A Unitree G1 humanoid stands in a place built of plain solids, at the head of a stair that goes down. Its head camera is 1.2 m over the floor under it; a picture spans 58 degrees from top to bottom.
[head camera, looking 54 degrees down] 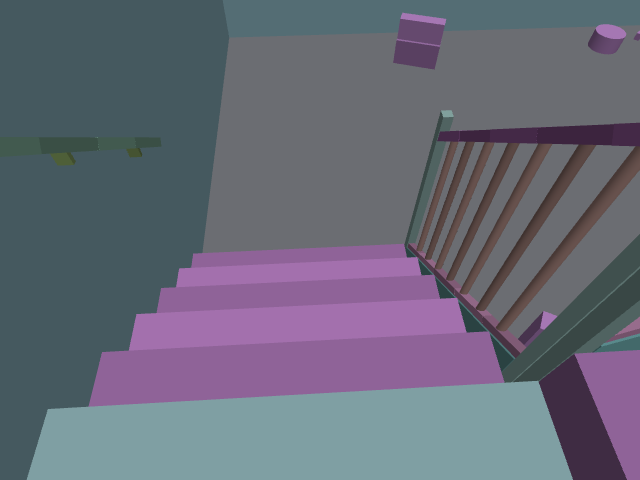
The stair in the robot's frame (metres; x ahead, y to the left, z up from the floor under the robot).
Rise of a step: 0.21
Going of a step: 0.24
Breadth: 1.33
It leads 3 degrees to the left of straight ahead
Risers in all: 6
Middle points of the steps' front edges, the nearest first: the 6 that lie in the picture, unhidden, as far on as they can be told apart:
0.35 0.06 0.00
0.59 0.07 -0.21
0.83 0.09 -0.42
1.08 0.10 -0.63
1.32 0.09 -0.83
1.56 0.13 -1.04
